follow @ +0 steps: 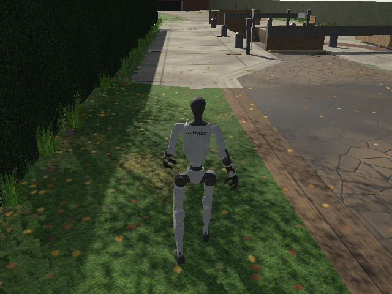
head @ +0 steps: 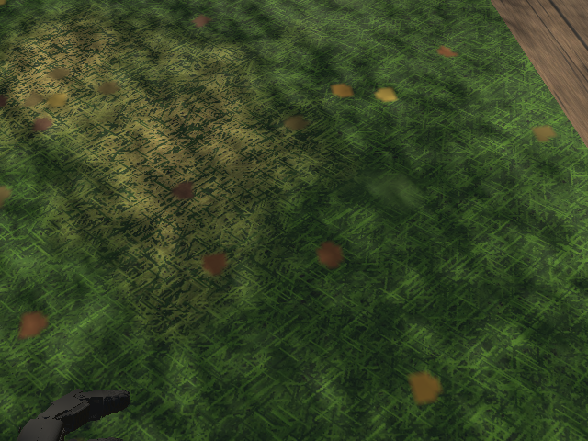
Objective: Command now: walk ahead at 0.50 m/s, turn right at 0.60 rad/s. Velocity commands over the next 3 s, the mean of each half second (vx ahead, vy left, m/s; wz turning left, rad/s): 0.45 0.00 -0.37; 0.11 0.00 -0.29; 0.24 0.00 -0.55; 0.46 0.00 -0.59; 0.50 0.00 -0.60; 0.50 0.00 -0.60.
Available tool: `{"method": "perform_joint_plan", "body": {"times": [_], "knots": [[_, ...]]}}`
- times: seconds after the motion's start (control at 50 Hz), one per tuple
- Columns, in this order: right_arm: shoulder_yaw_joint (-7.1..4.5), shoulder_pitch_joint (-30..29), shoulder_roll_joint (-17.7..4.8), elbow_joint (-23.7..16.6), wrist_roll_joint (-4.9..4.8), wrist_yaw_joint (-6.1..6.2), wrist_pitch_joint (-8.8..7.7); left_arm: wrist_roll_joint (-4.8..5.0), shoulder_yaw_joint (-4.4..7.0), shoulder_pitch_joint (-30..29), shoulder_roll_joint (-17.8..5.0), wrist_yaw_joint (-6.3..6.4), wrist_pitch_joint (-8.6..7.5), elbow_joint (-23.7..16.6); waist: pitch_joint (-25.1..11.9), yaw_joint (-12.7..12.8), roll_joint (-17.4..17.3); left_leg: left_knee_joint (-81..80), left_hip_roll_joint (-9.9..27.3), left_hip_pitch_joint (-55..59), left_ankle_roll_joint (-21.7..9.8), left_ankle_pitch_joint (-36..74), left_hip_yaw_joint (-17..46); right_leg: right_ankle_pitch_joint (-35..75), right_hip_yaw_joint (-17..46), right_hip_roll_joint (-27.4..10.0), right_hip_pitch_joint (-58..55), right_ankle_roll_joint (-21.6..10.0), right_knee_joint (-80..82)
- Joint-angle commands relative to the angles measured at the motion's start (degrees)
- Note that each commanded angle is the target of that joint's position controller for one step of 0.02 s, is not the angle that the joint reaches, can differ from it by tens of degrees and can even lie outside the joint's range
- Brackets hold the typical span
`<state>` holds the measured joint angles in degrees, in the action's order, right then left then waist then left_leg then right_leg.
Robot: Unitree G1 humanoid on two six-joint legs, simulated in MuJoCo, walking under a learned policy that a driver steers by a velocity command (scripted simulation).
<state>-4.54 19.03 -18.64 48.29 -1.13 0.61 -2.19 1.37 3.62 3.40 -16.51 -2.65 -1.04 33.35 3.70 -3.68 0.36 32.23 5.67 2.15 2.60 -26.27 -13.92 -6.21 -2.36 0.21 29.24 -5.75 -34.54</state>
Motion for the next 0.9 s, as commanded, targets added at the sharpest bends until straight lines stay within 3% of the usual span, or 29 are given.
{"method": "perform_joint_plan", "body": {"times": [0.02,0.04,0.06,0.08,0.1,0.12,0.18,0.28,0.34,0.38,0.44,0.46,0.48,0.5,0.52,0.54,0.56,0.58,0.6,0.62,0.66,0.68,0.74,0.8,0.86,0.9], "knots": [[1.39,0.3,-1.8,-9.2,1.67,-0.27,-2.82,0.42,5.95,20.5,-18.8,1.23,-0.47,-0.2,-25.3,7.5,14.5,46.2,-8.2,-43.1,-1.2,-9.5,13.6,-16.7,50.9,-19.5,-53.7,-19.7,14.7],[-0.01,-6.7,-7.6,-10.2,-0.61,-0.94,-4.35,0.04,4.40,20.0,-13.3,0.77,-1.52,0.1,-20.8,10.9,6.3,47.5,-4.7,-49.3,-2.2,-4.6,19.3,-17.3,46.2,-18.3,-51.1,-16.0,18.2],[0.17,-9.0,-7.5,-11.1,-1.37,-1.22,-5.33,-0.18,3.71,18.0,-11.4,0.76,-2.23,0.6,-13.5,9.5,5.3,43.5,-2.5,-49.9,-3.3,0.8,18.5,-13.3,38.0,-16.2,-43.5,-13.9,18.5],[0.25,-8.8,-6.8,-10.1,-0.13,-0.78,-5.67,-0.16,3.21,14.1,-10.0,0.84,-2.50,0.4,-9.7,6.6,0.5,38.5,-0.2,-46.2,-3.1,4.8,18.7,-7.2,32.1,-13.5,-35.1,-11.9,18.5],[-0.14,-8.1,-7.3,-9.6,1.12,-0.56,-5.41,-0.48,2.65,11.2,-8.5,1.02,-2.58,-0.1,-7.7,4.6,1.2,34.2,1.1,-42.5,-2.6,7.3,18.9,-1.1,27.9,-11.5,-29.2,-11.0,19.2],[-0.30,-7.2,-7.3,-9.4,1.43,-0.74,-4.77,-1.06,2.30,9.5,-7.8,1.29,-2.55,-0.8,-7.0,3.1,2.6,32.8,1.6,-39.4,-2.0,9.0,19.0,2.1,26.1,-10.3,-25.2,-10.9,20.4],[0.24,-6.6,-4.9,-8.6,1.86,-0.98,-3.15,-1.09,2.04,9.8,-7.6,2.21,-3.06,0.7,-6.0,2.4,2.2,26.7,1.4,-37.0,0.5,13.4,16.8,11.3,19.9,-9.0,-19.1,-11.3,22.2],[1.60,-16.7,-1.8,-10.8,1.45,-1.53,-3.18,-0.92,1.89,14.0,-8.5,3.17,-3.03,4.3,-2.6,6.7,3.2,6.8,-0.9,-34.3,1.4,32.0,15.4,6.8,13.3,-5.7,-16.4,-7.5,23.1],[1.64,-21.3,-2.2,-12.1,0.66,-2.27,-3.70,-0.53,1.96,17.3,-9.3,3.08,-3.11,6.6,-0.6,8.7,3.1,1.1,-2.0,-33.9,0.2,35.0,15.7,2.7,15.2,-8.0,-19.0,-7.3,22.7],[1.41,-22.5,-2.9,-12.8,1.34,-2.84,-4.22,-0.58,1.82,18.5,-8.8,3.37,-2.52,8.0,0.2,8.8,3.1,-2.4,-3.0,-35.5,-1.5,32.9,15.8,10.5,16.0,-9.2,-23.9,-6.4,18.5],[0.63,-17.6,-4.2,-11.6,2.12,-3.29,-4.77,-1.06,1.83,17.9,-8.8,3.87,-1.42,9.0,-3.2,6.0,5.2,-4.6,-5.1,-29.6,-4.5,28.5,14.8,24.1,16.9,-9.6,-28.4,-3.6,10.4],[0.11,-12.8,-5.0,-10.2,2.56,-3.03,-4.96,-0.94,1.67,16.2,-8.6,3.96,-1.23,8.6,-6.0,3.0,4.9,-7.2,-6.3,-22.5,-5.8,32.1,13.1,30.7,15.7,-7.4,-28.1,-2.0,5.0],[-0.45,-7.5,-7.5,-9.3,3.20,-2.75,-5.27,-1.50,1.08,16.3,-7.2,3.98,-1.24,7.9,-11.9,0.8,2.3,-5.4,-1.9,-10.7,-8.1,48.9,16.0,27.0,13.8,-3.9,-24.1,0.5,-4.4],[-0.79,-2.2,-10.7,-9.1,4.46,-2.43,-5.02,-1.98,-0.11,23.0,-3.8,3.80,-1.70,8.0,-21.9,1.5,-8.5,-0.8,11.8,11.2,-16.7,68.0,30.6,2.0,11.9,2.2,-8.3,4.7,-23.5],[-0.21,1.4,-6.9,-7.1,2.77,-2.75,-3.92,-1.27,-0.34,29.1,-4.1,3.44,-1.77,10.6,-30.4,1.2,-16.6,-3.1,19.5,19.0,-23.7,68.5,44.4,-33.3,12.6,6.6,-0.8,7.5,-36.8],[0.19,-0.3,-5.7,-7.6,1.06,-2.93,-3.01,-0.22,0.97,26.0,-9.4,3.35,-1.31,10.8,-26.5,0.1,-9.5,-6.4,17.8,13.4,-22.0,53.4,43.9,-32.3,15.5,4.1,2.0,7.8,-41.1],[0.56,-5.1,-4.7,-8.2,0.96,-2.58,-2.32,0.25,1.18,19.5,-9.6,3.64,-0.54,9.2,-18.3,0.6,-5.5,-8.6,15.2,5.7,-19.3,43.8,38.4,-29.1,12.6,1.6,4.8,8.4,-41.0],[1.49,-9.4,-2.8,-8.4,1.35,-2.44,-1.91,-0.38,1.01,15.9,-8.6,3.98,0.39,8.4,-11.7,2.1,-3.0,-11.4,12.3,-3.5,-17.7,39.8,33.5,-26.4,10.3,-0.6,4.6,8.7,-36.5],[2.05,-12.2,-1.5,-8.5,1.80,-2.28,-1.80,-1.05,1.09,14.9,-7.6,4.44,1.41,8.2,-8.9,3.9,-3.6,-13.5,10.4,-10.5,-16.4,36.5,30.6,-23.7,9.7,-3.0,1.3,8.8,-31.0],[2.02,-13.8,-1.7,-8.1,2.24,-2.34,-1.51,-1.13,0.70,16.2,-5.6,4.72,2.20,8.7,-7.3,5.3,-5.7,-15.4,7.9,-16.1,-15.2,34.6,27.5,-22.0,8.4,-3.4,-3.5,9.1,-25.0],[1.81,-15.6,-1.9,-7.5,3.01,-2.20,-1.56,-1.19,-0.01,18.7,-2.9,5.19,2.71,10.1,-8.2,6.2,-8.3,-16.2,6.3,-19.9,-15.3,39.7,21.8,-19.8,6.3,-3.0,-10.4,9.7,-16.3],[1.44,-15.6,-2.9,-7.1,2.92,-1.92,-1.52,-1.26,-0.12,18.3,-2.9,5.24,2.62,10.1,-9.5,5.9,-8.5,-15.9,6.7,-19.2,-15.7,42.0,20.5,-17.0,5.9,-3.1,-12.1,9.6,-13.1],[0.04,-14.2,-6.9,-6.1,1.84,-0.44,-0.02,-0.90,0.71,14.2,-5.9,4.87,2.87,8.4,-11.0,4.0,-7.5,-17.0,9.8,-16.1,-16.8,33.8,20.7,-11.8,4.7,-3.2,-11.1,8.8,-11.2],[-0.20,-14.4,-7.1,-5.5,1.58,0.50,1.67,-0.84,1.17,10.2,-6.3,4.59,3.65,6.7,-7.2,2.9,-7.1,-19.3,11.3,-16.3,-16.7,19.5,21.0,-13.4,4.1,-3.9,-8.1,7.7,-11.2],[-0.42,-14.6,-7.0,-4.9,1.12,0.77,2.65,-0.86,1.40,9.0,-5.6,4.02,3.57,5.9,-5.8,2.9,-6.8,-17.7,11.9,-13.7,-15.9,20.7,19.6,-13.9,2.5,-3.5,-8.0,6.8,-7.2],[-0.59,-15.8,-7.2,-4.7,0.26,0.94,3.35,-0.81,1.66,10.8,-5.1,3.34,3.21,6.4,-6.5,4.7,-6.8,-13.5,10.8,-12.6,-13.7,24.9,16.8,-8.9,0.3,-2.0,-12.3,5.4,1.3]]}}
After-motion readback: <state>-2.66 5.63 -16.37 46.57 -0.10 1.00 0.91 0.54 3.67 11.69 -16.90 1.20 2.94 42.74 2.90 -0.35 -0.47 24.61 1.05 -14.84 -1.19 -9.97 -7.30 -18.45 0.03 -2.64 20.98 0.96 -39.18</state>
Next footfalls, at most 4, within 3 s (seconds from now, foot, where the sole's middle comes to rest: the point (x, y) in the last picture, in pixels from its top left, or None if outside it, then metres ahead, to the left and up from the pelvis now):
0.48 left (262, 422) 0.48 0.09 -0.75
0.94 right None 0.40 -0.14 -0.75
1.38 left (288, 382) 0.56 0.03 -0.75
1.84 right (465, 344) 0.62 -0.39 -0.75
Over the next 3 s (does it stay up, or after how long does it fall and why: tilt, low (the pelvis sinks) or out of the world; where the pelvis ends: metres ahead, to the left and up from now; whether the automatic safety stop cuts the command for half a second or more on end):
stays up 0.84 -0.78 0.02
